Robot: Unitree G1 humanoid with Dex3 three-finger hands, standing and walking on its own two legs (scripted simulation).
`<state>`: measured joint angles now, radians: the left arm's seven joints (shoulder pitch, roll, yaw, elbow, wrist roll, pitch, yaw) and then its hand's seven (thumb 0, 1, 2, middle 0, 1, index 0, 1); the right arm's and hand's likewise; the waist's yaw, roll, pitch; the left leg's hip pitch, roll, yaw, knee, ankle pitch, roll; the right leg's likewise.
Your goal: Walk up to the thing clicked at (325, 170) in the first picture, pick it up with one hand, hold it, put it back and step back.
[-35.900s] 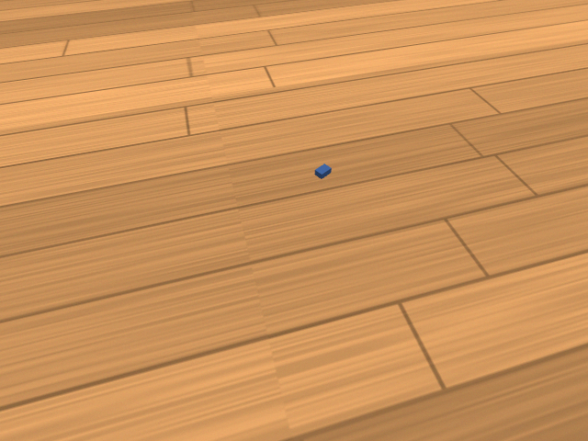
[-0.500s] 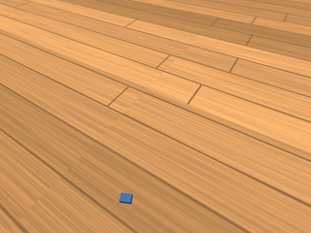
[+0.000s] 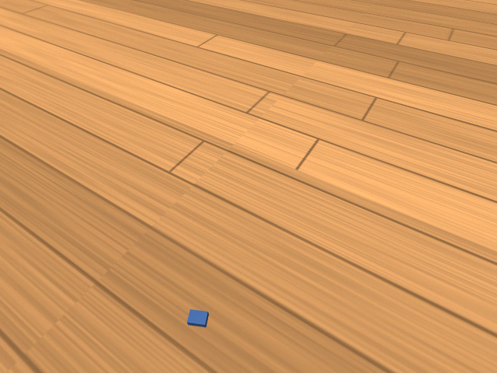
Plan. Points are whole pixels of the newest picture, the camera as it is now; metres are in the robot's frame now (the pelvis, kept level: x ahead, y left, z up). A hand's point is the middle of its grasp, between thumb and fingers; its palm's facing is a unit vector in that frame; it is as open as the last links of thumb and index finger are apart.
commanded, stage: stand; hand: left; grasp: from above
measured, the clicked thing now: (198, 318) +0.45 +0.22 -0.76
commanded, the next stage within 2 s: step back in 1.42 s
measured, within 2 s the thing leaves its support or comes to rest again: neither
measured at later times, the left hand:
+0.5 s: hand out of the picture +0.08 +0.25 -0.16, palm faces +0.03 -0.94 -0.34, open 7.4 cm
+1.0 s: hand out of the picture +0.07 +0.25 -0.15, palm faces +0.03 -0.94 -0.34, open 7.4 cm
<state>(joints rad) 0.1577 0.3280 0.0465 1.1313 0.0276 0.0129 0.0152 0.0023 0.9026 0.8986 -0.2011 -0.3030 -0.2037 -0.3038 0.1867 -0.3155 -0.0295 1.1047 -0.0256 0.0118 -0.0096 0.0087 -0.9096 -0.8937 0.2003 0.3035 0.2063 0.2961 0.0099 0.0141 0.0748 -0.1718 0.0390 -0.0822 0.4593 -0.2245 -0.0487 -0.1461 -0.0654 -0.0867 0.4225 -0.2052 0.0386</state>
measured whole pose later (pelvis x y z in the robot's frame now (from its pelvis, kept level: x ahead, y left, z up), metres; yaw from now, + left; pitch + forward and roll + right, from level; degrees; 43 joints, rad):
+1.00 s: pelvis +0.01 -0.01 +0.00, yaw +0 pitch -3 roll -1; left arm 0.12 0.33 0.04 1.15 0.02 0.01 0.00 0.00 0.90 0.90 -0.20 -0.30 -0.20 -0.30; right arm 0.13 -0.33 0.00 1.12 -0.02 0.00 0.00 0.01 -0.91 -0.89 0.20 0.30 0.21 0.30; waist 0.01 0.02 0.06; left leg -0.15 0.05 -0.09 0.40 -0.21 -0.06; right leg -0.13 -0.06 -0.10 0.38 -0.20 0.03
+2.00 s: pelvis -0.06 +0.06 -0.01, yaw -3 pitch -1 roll -1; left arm 0.10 0.38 0.07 0.92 0.00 0.07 0.03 0.00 0.90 0.90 -0.20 -0.30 -0.20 -0.30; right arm 0.14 -0.33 -0.05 0.86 -0.03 0.03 -0.02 0.01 -0.91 -0.89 0.20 0.30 0.21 0.30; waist -0.02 -0.03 0.22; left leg -0.31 -0.03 0.06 0.60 -0.26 0.07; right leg -0.37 0.07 0.11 0.99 -0.51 0.01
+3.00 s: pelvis -0.33 +0.05 -0.02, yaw -6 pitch -3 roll +1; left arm 0.23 0.35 0.07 0.85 0.04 0.04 -0.01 0.00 0.90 0.90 -0.20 -0.30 -0.21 -0.30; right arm 0.11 -0.40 -0.06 0.82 0.00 0.06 -0.02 0.01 -0.91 -0.89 0.20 0.30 0.21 0.30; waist 0.03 0.03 0.16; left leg -0.50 -0.05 -0.11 0.98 -0.48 0.01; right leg -0.27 0.01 0.06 0.67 -0.35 -0.01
